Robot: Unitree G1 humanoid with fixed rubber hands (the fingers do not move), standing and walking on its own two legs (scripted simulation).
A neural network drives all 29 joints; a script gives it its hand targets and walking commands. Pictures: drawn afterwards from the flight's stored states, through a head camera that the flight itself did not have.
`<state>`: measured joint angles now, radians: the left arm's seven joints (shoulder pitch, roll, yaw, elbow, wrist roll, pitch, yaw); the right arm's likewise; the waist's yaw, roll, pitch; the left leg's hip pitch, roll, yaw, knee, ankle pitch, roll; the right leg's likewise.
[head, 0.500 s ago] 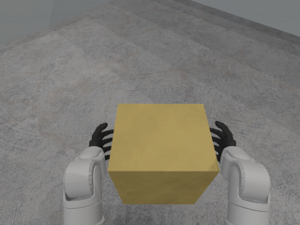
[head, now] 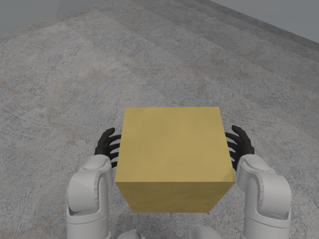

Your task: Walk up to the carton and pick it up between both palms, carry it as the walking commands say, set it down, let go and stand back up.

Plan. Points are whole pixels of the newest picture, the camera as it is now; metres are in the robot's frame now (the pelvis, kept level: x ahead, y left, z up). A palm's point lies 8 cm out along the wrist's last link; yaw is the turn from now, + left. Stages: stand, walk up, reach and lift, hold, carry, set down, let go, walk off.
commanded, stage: carry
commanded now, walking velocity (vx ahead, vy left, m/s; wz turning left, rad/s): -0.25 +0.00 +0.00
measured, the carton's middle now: (171, 165) +0.30 +0.00 +0.00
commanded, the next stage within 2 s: none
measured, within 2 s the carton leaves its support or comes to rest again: neither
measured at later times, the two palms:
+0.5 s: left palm out of the picture +0.08 +0.10 +0.09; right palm out of the picture +0.07 -0.20 +0.09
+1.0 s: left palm out of the picture -0.05 +0.17 +0.09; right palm out of the picture -0.05 -0.13 +0.11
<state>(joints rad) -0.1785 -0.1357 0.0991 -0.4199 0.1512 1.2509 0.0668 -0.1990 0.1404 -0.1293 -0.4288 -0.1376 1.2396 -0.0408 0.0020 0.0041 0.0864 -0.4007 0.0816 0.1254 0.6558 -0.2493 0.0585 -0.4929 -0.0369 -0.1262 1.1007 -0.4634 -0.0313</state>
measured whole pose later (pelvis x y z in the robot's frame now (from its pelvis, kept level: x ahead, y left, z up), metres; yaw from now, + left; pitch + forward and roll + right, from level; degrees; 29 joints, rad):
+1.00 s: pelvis -0.31 +0.03 +0.01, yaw -2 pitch +2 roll -2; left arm -0.15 -0.13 0.09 -0.37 0.15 1.27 0.07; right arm -0.16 0.14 -0.13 -0.38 -0.14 1.25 -0.04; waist 0.00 -0.02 -0.06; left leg -0.34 0.05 0.14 0.51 -0.22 0.05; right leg -0.30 -0.06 -0.13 0.55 -0.28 -0.03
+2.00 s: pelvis -0.32 +0.02 +0.01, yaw -3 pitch +3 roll -1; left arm -0.16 -0.13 0.10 -0.12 0.15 1.03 0.07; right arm -0.17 0.13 -0.17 -0.16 -0.14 1.02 -0.04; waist 0.00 -0.01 -0.07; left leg -0.36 0.06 0.15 0.53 -0.22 0.03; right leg -0.27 -0.06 -0.13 0.51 -0.28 0.02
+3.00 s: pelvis -0.32 +0.02 +0.01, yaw -3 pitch +2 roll -1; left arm -0.14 -0.13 0.09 0.08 0.16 0.80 0.07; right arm -0.11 0.13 -0.18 0.00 -0.16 0.80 -0.02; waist 0.00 -0.01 -0.05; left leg -0.33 0.06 0.15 0.51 -0.21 0.03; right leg -0.25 -0.06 -0.13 0.49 -0.26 0.02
